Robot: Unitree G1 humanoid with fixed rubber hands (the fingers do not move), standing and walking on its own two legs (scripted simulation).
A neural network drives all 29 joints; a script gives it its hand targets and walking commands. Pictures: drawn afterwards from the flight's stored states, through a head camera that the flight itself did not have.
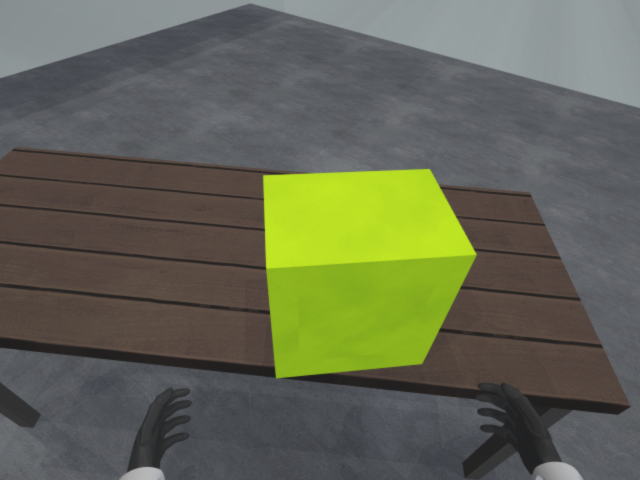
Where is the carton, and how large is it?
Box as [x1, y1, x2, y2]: [263, 169, 476, 377]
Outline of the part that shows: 429,169 263,175 266,271 276,377 417,364 422,362 476,254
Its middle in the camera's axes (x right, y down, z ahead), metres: +0.05 +0.06 +0.61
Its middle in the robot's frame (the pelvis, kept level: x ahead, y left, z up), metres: +0.42 -0.01 +0.00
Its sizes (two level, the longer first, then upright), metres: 0.254 0.178 0.285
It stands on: a table, 0.63 m high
